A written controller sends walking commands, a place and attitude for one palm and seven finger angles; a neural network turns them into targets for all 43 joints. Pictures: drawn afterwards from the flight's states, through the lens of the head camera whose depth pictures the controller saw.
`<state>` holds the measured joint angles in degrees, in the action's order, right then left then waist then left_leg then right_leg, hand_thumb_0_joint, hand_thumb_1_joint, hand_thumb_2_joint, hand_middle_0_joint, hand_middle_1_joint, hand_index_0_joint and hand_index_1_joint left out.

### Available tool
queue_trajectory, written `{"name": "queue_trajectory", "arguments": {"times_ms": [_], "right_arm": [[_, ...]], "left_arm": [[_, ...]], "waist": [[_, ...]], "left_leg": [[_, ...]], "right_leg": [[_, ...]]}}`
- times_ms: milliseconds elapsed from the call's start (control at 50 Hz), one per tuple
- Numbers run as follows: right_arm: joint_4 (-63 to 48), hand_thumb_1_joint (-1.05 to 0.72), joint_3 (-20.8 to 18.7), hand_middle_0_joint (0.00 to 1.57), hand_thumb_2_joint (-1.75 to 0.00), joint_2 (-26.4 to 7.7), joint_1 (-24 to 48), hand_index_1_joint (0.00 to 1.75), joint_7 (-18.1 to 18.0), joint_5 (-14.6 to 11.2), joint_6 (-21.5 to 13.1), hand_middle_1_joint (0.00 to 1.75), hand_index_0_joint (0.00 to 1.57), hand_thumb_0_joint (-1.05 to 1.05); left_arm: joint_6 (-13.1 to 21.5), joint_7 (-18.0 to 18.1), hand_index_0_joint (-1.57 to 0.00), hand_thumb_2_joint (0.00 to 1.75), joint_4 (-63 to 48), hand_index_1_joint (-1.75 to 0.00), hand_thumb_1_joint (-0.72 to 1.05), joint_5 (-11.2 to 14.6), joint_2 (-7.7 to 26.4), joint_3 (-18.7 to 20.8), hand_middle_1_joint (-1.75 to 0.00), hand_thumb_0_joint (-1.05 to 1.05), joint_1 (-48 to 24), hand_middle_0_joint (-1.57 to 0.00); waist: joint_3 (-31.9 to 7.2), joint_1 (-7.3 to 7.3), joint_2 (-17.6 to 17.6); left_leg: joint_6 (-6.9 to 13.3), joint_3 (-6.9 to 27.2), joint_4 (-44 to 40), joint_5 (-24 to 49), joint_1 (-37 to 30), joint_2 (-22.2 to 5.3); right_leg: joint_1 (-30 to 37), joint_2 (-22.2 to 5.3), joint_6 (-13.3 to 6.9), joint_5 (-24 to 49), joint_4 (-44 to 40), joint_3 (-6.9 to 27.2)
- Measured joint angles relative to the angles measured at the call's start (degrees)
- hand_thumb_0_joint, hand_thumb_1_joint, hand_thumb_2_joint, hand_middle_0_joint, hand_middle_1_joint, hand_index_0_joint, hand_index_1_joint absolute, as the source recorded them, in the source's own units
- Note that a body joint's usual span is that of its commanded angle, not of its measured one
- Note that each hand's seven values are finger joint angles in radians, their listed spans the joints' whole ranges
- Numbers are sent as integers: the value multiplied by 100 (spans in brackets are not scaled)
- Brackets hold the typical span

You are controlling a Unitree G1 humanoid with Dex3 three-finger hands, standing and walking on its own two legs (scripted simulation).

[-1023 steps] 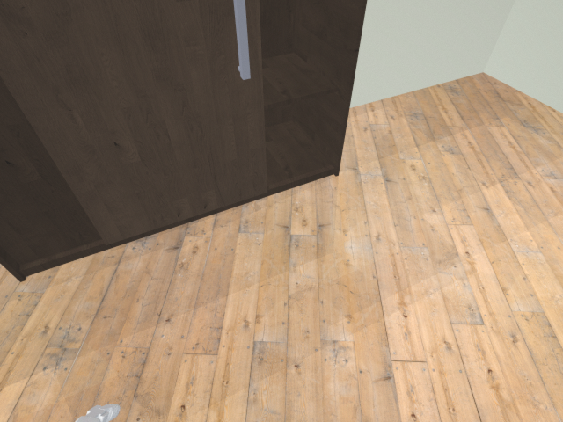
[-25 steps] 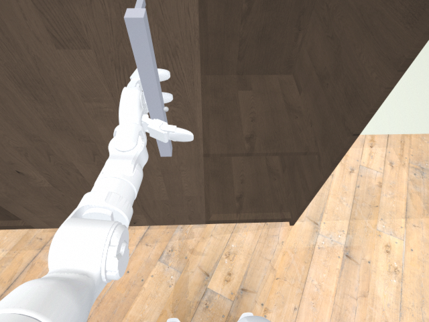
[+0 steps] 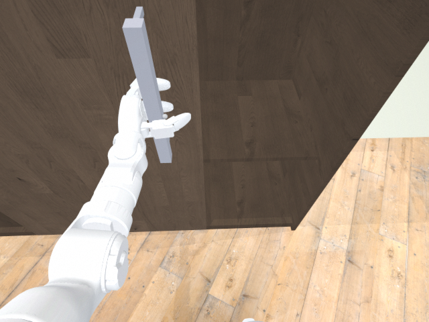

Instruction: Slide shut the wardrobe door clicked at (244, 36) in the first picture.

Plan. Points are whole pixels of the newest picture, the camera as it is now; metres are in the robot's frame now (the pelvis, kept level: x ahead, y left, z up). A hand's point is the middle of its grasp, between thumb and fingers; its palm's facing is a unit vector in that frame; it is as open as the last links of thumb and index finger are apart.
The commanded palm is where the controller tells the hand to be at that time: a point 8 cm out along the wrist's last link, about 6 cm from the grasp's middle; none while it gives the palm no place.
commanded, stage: grip the handle and tug to test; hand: left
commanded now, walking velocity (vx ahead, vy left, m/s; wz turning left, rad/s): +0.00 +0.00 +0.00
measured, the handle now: (155, 100) +0.52 +0.10 +0.11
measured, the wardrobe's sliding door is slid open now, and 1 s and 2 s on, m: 0.41 0.41 0.40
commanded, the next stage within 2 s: tug the door sideways, standing still in 0.98 s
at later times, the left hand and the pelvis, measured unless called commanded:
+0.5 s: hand (165, 116) +0.47 +0.07 +0.11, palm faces +0.00 -1.00 -0.02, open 5.8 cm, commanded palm +0.44 +0.11 +0.12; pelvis +0.01 -0.01 +0.00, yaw +0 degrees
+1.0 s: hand (165, 116) +0.47 +0.07 +0.11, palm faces +0.00 -1.00 -0.01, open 5.8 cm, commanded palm +0.42 +0.11 +0.12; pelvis +0.04 -0.01 +0.01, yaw -2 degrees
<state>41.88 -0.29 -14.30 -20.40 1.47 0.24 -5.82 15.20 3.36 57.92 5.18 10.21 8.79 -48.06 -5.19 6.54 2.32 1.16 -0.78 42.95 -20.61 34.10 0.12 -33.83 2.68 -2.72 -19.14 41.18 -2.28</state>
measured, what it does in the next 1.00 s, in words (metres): stands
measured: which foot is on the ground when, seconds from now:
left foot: down 0.00-1.00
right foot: down 0.00-1.00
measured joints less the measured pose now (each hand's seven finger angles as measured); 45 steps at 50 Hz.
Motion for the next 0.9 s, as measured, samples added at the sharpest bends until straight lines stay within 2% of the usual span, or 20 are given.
{"name": "queue_trajectory", "arguments": {"times_ms": [240, 620, 900], "right_arm": [[-3, -90, 2, 20, -90, 17, 68, 30, -21, -30, -2, 30, 20, 1], [22, -90, -48, 20, -90, 17, 16, 30, 14, -34, -21, 30, 20, 1], [-165, -90, -128, 20, -90, 33, 5, 30, 87, -72, -34, 30, 20, 1]], "left_arm": [[-62, -16, -41, 81, -93, -137, 66, 47, -21, -57, -137, 1, 54, -43], [-173, 38, -42, 82, -400, -140, 65, 131, -49, -103, -140, 1, 283, -43], [-627, 103, -41, 79, -1622, -140, 67, 199, -142, -143, -140, 2, 1182, -40]], "waist": [[26, -51, -9], [-11, -93, 29], [-118, -136, 64]], "left_leg": [[-34, 47, -45, 0, -78, -7], [-67, 59, -105, -17, -148, -18], [-67, -70, -344, -86, -483, -64]], "right_leg": [[86, 11, -34, -18, -38, -41], [142, 26, -66, -52, -68, -45], [414, 83, -56, -91, -276, 106]]}}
